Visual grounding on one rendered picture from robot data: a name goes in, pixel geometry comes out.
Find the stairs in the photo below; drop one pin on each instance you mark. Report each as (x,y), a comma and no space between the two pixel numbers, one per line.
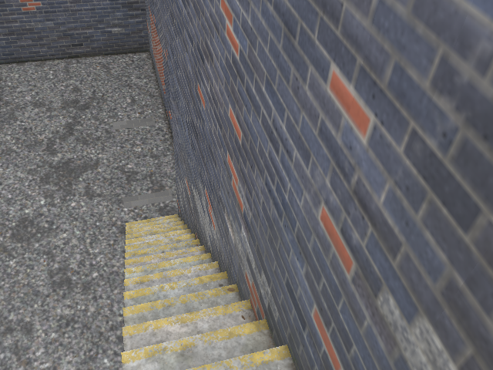
(181,313)

